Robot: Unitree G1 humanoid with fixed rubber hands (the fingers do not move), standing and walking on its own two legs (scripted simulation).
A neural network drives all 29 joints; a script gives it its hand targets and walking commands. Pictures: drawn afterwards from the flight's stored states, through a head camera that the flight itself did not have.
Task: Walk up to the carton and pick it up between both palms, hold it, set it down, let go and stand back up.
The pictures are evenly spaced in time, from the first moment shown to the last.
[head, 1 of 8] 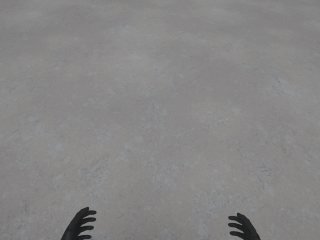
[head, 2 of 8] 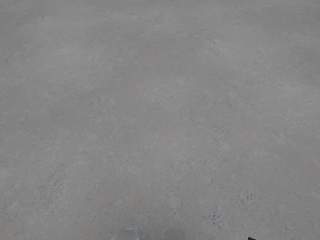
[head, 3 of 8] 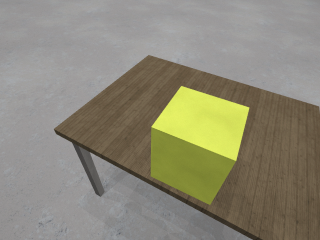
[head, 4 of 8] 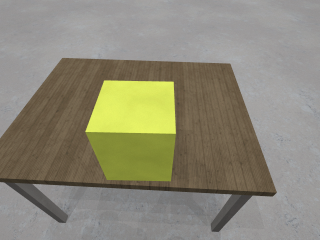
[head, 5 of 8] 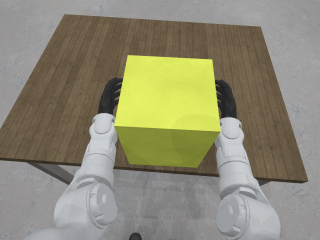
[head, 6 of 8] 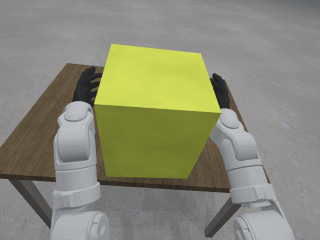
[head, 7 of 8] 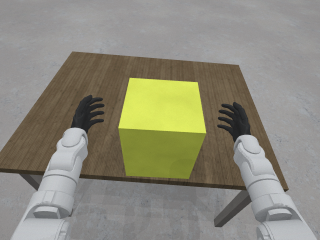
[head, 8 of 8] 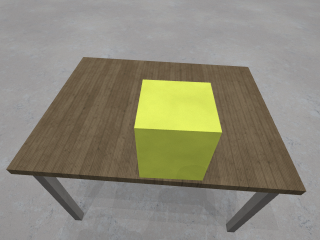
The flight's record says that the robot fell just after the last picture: no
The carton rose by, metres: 0.18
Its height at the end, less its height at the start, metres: +0.00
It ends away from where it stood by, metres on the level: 0.01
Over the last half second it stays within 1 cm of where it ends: yes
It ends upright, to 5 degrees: yes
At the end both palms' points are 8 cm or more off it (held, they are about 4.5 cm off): yes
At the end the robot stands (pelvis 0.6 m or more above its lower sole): yes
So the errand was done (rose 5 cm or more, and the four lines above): yes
